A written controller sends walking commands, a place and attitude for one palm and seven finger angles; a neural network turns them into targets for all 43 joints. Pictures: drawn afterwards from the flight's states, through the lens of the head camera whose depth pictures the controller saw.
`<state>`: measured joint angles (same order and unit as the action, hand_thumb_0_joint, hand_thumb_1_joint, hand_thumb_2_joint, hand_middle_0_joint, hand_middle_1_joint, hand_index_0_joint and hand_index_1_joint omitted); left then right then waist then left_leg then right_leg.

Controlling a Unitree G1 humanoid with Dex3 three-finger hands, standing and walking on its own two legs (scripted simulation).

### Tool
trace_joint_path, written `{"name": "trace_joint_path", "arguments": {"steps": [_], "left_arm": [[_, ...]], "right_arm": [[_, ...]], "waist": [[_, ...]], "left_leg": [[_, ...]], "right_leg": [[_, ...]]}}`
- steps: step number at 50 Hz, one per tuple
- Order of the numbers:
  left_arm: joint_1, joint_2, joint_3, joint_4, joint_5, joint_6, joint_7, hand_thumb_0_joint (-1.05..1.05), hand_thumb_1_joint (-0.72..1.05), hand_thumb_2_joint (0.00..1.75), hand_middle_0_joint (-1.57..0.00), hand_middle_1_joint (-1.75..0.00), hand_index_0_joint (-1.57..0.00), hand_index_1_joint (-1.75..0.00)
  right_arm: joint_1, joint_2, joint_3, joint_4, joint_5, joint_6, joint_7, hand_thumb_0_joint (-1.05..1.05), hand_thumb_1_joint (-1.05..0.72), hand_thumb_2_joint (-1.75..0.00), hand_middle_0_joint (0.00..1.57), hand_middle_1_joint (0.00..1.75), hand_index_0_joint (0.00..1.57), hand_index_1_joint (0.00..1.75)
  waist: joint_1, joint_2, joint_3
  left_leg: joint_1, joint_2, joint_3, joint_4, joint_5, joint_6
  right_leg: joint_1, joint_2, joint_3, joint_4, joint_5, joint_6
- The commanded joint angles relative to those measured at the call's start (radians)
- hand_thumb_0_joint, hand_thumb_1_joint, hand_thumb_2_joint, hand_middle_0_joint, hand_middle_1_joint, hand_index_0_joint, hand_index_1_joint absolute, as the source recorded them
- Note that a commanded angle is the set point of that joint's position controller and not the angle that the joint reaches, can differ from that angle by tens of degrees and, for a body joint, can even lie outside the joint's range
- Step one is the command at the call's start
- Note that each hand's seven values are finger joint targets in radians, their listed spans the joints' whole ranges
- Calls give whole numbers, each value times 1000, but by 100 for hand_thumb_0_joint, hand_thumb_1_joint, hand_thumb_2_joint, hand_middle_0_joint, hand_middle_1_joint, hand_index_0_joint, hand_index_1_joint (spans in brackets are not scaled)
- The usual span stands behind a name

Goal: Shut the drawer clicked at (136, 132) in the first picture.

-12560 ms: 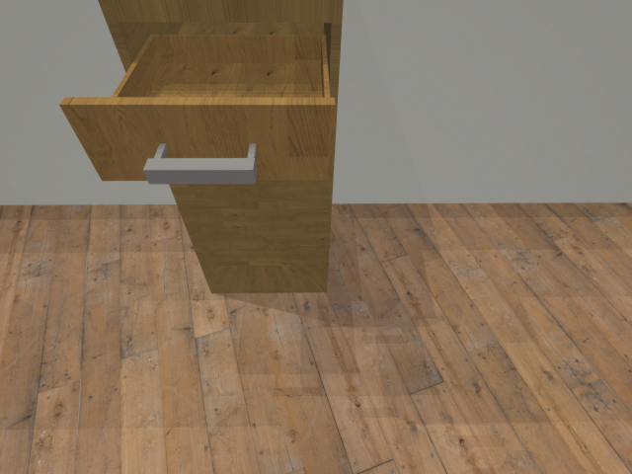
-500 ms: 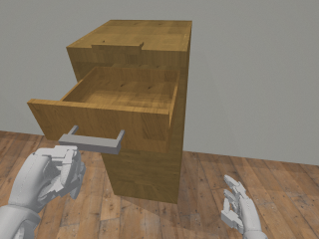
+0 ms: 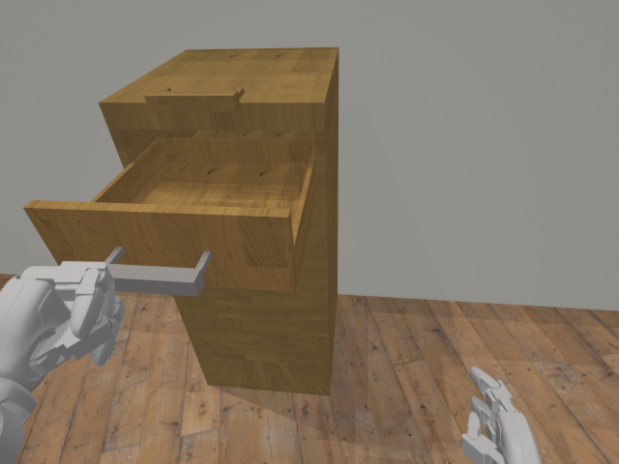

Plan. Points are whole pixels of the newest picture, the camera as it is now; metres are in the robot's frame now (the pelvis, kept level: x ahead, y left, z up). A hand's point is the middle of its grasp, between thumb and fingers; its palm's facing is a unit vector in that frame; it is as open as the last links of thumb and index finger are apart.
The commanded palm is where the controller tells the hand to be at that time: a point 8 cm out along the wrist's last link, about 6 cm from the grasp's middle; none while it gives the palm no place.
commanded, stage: bring the fist close to the handle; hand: left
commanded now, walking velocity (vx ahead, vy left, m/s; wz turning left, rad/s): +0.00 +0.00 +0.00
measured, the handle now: (153, 267) +0.33 +0.28 +0.12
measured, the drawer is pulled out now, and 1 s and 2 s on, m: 0.27 0.27 0.26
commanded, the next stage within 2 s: push the drawer shut in 1.48 s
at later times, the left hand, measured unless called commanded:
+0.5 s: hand (135, 328) +0.19 +0.21 +0.17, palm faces +0.07 -0.99 -0.10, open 3.2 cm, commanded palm +0.15 +0.26 +0.18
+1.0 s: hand (178, 325) +0.23 +0.20 +0.12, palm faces +0.07 -0.99 -0.08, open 3.2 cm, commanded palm +0.20 +0.25 +0.13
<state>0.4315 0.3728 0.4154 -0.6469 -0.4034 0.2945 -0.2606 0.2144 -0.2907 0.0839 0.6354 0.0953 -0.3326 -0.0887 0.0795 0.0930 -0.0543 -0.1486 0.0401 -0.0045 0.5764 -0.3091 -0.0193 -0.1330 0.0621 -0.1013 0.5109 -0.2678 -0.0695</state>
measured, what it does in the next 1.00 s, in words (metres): stands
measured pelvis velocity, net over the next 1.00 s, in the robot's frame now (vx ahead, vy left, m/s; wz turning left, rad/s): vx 0.02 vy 0.02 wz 0.01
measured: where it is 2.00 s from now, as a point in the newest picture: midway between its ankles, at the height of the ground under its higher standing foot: outside the picture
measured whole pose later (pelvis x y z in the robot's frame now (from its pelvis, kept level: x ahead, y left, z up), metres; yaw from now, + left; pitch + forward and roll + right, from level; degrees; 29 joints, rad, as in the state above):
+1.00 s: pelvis +0.02 +0.02 +0.00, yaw +1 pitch -1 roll +0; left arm 0.40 0.21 0.16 -0.35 -0.25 0.02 -0.16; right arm 0.25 -0.25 0.05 0.64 0.04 -0.31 -0.06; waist 0.04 0.06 -0.03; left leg -0.24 -0.01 0.00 0.59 -0.34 0.01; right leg -0.24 0.01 -0.09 0.58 -0.32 -0.04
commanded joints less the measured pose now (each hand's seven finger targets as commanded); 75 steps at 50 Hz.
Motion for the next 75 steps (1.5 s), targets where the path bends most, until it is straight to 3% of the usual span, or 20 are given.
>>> {"name": "trace_joint_path", "arguments": {"steps": [1,7,10,13,16,17,18,21,25,28,31,36,39,53,54,57,60,64,70,75], "left_arm": [[-144,175,139,-79,-20,-69,16,0,90,90,-140,-160,-140,-160],[-89,119,76,-94,-22,-87,-19,0,90,90,-140,-160,-140,-160],[-126,120,65,-118,-30,-103,-32,0,90,90,-140,-160,-140,-160],[-140,124,53,-149,1,-133,-5,0,90,90,-140,-160,-140,-160],[-108,64,-9,-159,33,-160,26,0,90,90,-140,-160,-140,-160],[-90,73,8,-137,40,-157,35,0,90,90,-140,-160,-140,-160],[-98,39,-33,-131,48,-160,36,0,90,90,-140,-160,-140,-160],[-87,5,-91,-146,64,-158,36,0,90,90,-140,-160,-140,-160],[-79,4,-102,-117,87,-153,46,0,90,90,-140,-160,-140,-160],[-101,-25,-142,-144,101,-179,65,0,90,90,-140,-160,-140,-160],[-68,-12,-120,-110,107,-209,79,0,90,90,-140,-160,-140,-160],[-124,-66,-198,-64,123,-259,93,0,90,90,-140,-160,-140,-160],[-127,-35,-175,-13,130,-281,96,0,90,90,-140,-160,-140,-160],[-140,-41,-167,149,133,-407,105,0,90,90,-140,-160,-140,-160],[-129,-35,-157,165,132,-414,102,0,90,90,-140,-160,-140,-160],[-97,26,-89,130,129,-442,94,0,90,90,-140,-160,-140,-160],[-94,12,-86,140,111,-456,76,0,90,90,-140,-160,-140,-160],[-148,-8,-108,195,84,-458,46,0,90,90,-140,-160,-140,-160],[-178,6,-112,198,82,-454,13,0,90,90,-140,-160,-140,-160],[-179,7,-102,209,83,-462,25,0,90,90,-140,-160,-140,-160]], "right_arm": [[-227,-76,-35,-187,7,-76,-13,0,-90,-90,20,30,20,30],[-212,-89,-45,-194,9,-92,-11,0,-90,-90,20,30,20,30],[-194,-88,-41,-196,7,-111,-17,0,-90,-90,20,30,20,30],[-174,-80,-40,-182,-5,-126,-14,0,-90,-90,20,30,20,30],[-160,-64,-40,-186,-11,-127,-1,0,-90,-90,20,30,20,30],[-166,-64,-44,-176,-14,-122,2,0,-90,-90,20,30,20,30],[-155,-63,-42,-173,-16,-116,5,0,-90,-90,20,30,20,30],[-153,-57,-43,-187,-16,-107,13,0,-90,-90,20,30,20,30],[-154,-53,-47,-188,-22,-76,16,0,-90,-90,20,30,20,30],[-146,-50,-47,-189,-29,-68,21,0,-90,-90,20,30,20,30],[-136,-47,-54,-185,-33,-53,22,0,-90,-90,20,30,20,30],[-128,-47,-54,-180,-40,-47,23,0,-90,-90,20,30,20,30],[-116,-51,-62,-173,-41,-42,17,0,-90,-90,20,30,20,30],[-86,-53,-78,-157,-51,-43,17,0,-90,-90,20,30,20,30],[-81,-53,-80,-159,-51,-42,18,0,-90,-90,20,30,20,30],[-90,-50,-85,-162,-51,-42,21,0,-90,-90,20,30,20,30],[-87,-48,-83,-163,-47,-43,21,0,-90,-90,20,30,20,30],[-89,-56,-81,-150,-41,-49,13,0,-90,-90,20,30,20,30],[-87,-63,-81,-151,-39,-66,5,0,-90,-90,20,30,20,30],[-95,-59,-80,-147,-41,-71,8,0,-90,-90,20,30,20,30]], "waist": [[16,-56,90],[7,-131,33],[4,-91,4],[4,-26,10],[0,-30,8],[9,-32,25],[-5,-27,29],[-8,-3,-3],[-12,-69,-1],[-21,-24,-7],[-18,-66,-45],[-37,-37,-14],[-38,-76,-15],[-41,-72,-63],[-40,-100,-76],[-21,-81,-137],[-33,-66,-126],[-52,-91,-44],[-53,-82,-97],[-46,-109,-86]], "left_leg": [[-41,-17,-27,-39,41,26],[-21,-17,-30,-32,90,32],[6,-25,-34,-59,109,43],[9,-28,-37,-82,130,43],[3,-31,-42,-105,149,45],[-7,-30,-41,-106,154,43],[-7,-31,-42,-112,164,42],[-2,-32,-43,-114,169,41],[-24,-28,-46,-118,162,40],[-18,-29,-48,-114,174,38],[-22,-26,-44,-103,190,35],[-39,-28,-49,-101,156,36],[-53,-28,-46,-97,141,38],[-87,-41,-17,-53,205,38],[-91,-41,-13,-45,212,40],[-94,-43,-4,-35,249,41],[-100,-44,3,-23,251,42],[-119,-44,-3,-25,191,44],[-100,-47,-5,-23,189,49],[-102,-45,-11,-32,179,49]], "right_leg": [[-129,-132,223,-238,-199,85],[-96,-127,213,-199,-75,108],[-103,-102,165,-163,-38,94],[-108,-85,118,-134,2,74],[-109,-66,58,-86,75,66],[-106,-59,53,-88,86,62],[-109,-59,42,-79,110,62],[-99,-60,31,-58,132,60],[-102,-56,24,-56,118,61],[-109,-58,18,-48,124,57],[-98,-59,16,-36,142,60],[-126,-63,19,-36,102,59],[-123,-64,27,-45,85,60],[-106,-73,54,-21,186,63],[-99,-76,58,-18,207,66],[-45,-85,70,-5,270,67],[-52,-92,82,-7,315,78],[-104,-89,91,-37,238,83],[-89,-94,101,-40,214,85],[-98,-89,91,-39,191,82]]}}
